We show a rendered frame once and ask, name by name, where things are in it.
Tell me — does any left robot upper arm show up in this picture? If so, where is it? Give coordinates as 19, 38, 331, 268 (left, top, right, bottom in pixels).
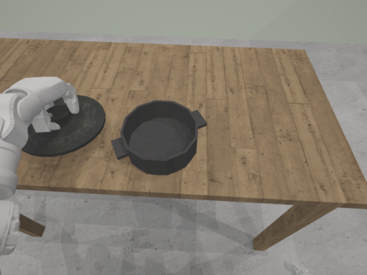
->
0, 200, 21, 275

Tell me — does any lid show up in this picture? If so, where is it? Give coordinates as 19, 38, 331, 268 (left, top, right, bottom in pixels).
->
21, 95, 106, 157

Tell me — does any left robot hand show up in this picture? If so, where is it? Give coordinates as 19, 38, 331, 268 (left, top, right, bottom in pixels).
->
10, 77, 79, 133

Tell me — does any knob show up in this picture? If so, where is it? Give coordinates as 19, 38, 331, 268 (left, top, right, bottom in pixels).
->
46, 105, 71, 125

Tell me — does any pot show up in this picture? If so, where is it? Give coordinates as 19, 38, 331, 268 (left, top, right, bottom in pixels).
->
111, 100, 207, 175

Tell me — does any robot left forearm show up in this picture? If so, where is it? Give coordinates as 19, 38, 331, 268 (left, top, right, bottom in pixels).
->
0, 86, 42, 201

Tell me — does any right robot hand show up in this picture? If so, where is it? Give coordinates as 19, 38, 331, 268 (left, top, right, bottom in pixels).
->
284, 261, 313, 275

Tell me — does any table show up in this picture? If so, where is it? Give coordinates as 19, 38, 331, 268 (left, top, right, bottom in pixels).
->
0, 38, 367, 251

